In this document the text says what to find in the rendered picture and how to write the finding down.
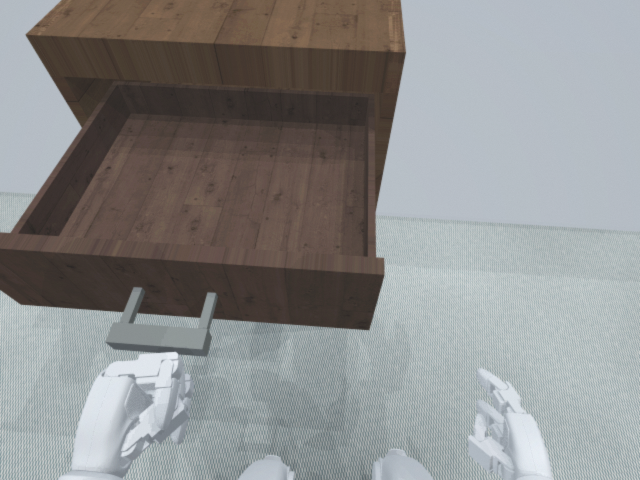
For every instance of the handle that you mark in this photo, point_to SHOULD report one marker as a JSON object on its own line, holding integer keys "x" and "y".
{"x": 125, "y": 335}

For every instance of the drawer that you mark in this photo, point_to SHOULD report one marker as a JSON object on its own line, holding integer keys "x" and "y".
{"x": 265, "y": 197}

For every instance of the cabinet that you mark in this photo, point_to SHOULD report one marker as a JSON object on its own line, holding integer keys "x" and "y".
{"x": 346, "y": 46}

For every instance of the robot right hand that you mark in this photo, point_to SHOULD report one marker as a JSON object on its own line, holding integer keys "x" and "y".
{"x": 516, "y": 448}

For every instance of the robot left hand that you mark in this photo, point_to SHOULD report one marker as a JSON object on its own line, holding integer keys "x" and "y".
{"x": 152, "y": 389}

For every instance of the robot right shin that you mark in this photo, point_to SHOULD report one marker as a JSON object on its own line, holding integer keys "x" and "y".
{"x": 396, "y": 452}

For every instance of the robot left thigh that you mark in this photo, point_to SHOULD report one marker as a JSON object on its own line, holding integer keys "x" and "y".
{"x": 267, "y": 470}

